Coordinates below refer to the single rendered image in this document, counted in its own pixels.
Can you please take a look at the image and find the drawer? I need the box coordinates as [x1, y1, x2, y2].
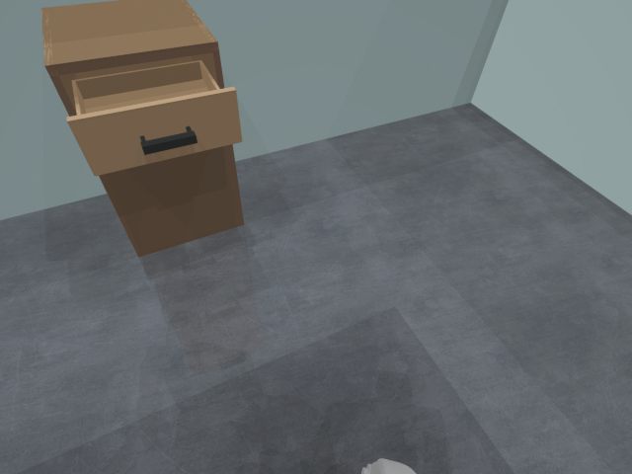
[67, 60, 242, 176]

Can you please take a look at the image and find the handle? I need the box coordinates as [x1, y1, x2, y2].
[140, 126, 198, 155]

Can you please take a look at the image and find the cabinet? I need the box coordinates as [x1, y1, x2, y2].
[41, 0, 244, 258]

